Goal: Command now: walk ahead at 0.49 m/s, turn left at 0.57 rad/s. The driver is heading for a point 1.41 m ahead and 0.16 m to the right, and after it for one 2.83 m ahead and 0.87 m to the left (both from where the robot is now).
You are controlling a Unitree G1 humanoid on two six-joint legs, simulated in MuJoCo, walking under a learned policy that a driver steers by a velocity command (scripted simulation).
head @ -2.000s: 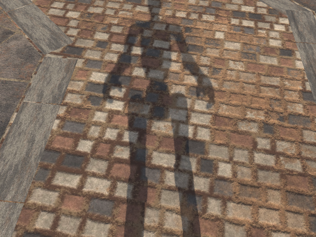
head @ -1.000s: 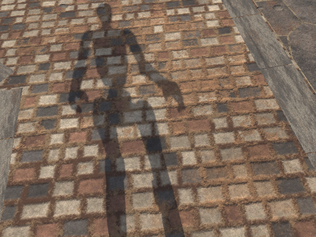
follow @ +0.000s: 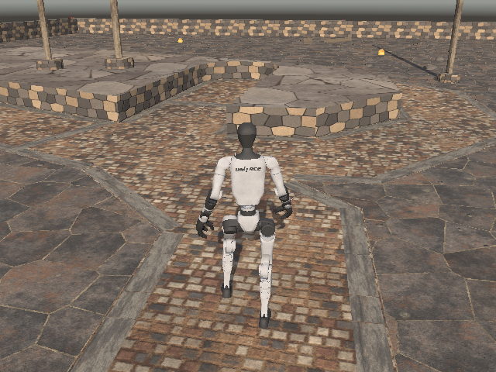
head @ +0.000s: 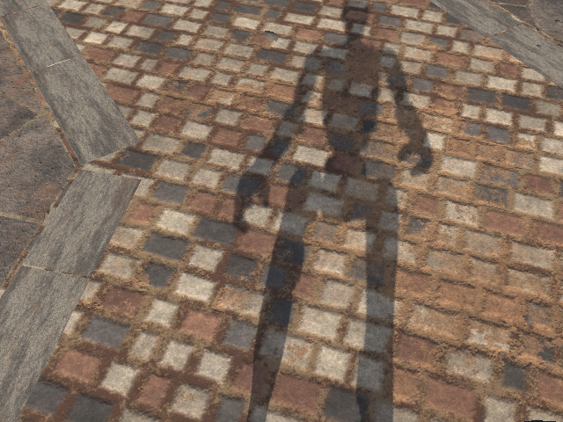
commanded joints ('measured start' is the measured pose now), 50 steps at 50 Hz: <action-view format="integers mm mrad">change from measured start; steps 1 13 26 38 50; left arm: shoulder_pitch -71 -109 -217 104 -56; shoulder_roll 167 149 39 282 168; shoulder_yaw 35 -6 -23 67 32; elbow -66 -111 -109 -160 -165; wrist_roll -11 -46 -23 -26 -23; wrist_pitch -12 -20 26 37 36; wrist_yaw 6 -5 -24 -29 16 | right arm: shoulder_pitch -84 152 132 228 -73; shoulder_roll -15 -120 -102 -26 -29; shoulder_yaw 8 -34 -31 9 14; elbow -90 -44 71 36 -35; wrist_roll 1 -18 -36 -39 -38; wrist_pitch -18 -33 -78 -64 -71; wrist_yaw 23 9 -23 -38 -25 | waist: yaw -15 -149 -144 -6 -43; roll -83 -26 -10 -259 -118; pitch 41 -151 32 -442 -49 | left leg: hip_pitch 43 741 620 23 170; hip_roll -2 190 99 -190 -61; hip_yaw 36 -376 127 30 12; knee -136 -559 -743 565 -154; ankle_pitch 96 -95 158 -514 73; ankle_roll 20 285 177 -11 -82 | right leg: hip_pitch -46 -730 -669 417 -296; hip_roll -275 -160 -134 -368 -90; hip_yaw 65 216 206 981 369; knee -97 1030 481 143 15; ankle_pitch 360 -122 410 36 319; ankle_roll -143 -5 38 -438 -222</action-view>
